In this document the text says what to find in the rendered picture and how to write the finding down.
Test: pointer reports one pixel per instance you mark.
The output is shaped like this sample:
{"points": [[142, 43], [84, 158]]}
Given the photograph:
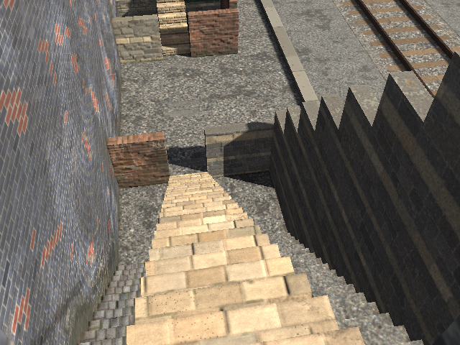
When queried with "stairs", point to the stairs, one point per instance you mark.
{"points": [[173, 27], [214, 279]]}

